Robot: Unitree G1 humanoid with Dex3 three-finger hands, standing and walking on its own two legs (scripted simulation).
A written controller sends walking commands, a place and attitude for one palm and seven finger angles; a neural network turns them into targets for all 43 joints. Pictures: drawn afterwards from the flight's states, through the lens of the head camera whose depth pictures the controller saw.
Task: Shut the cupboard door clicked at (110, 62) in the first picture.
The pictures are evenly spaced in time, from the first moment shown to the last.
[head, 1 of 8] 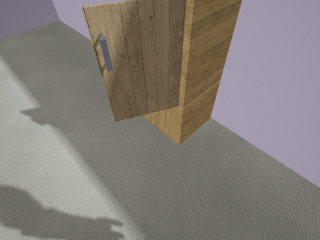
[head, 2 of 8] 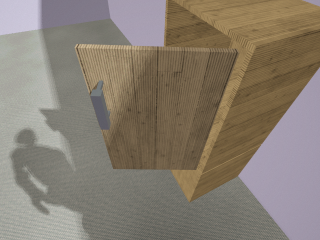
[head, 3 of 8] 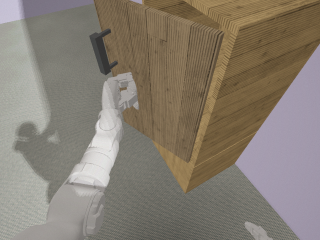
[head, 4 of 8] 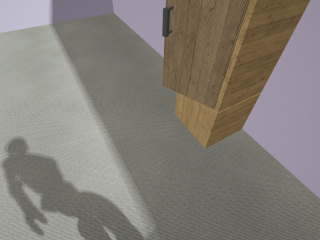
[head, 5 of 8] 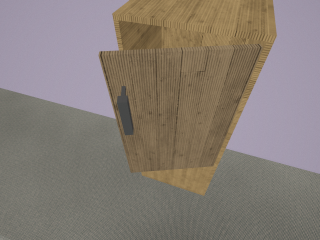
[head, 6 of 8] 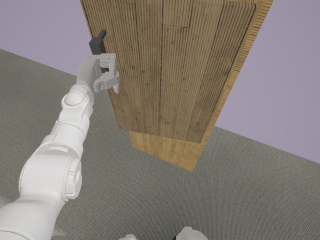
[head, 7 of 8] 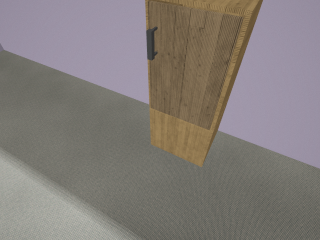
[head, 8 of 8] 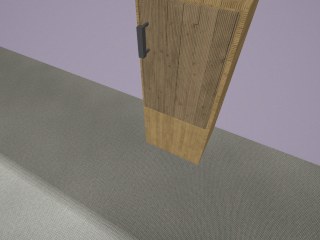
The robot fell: no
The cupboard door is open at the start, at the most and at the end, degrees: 63 63 0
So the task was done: yes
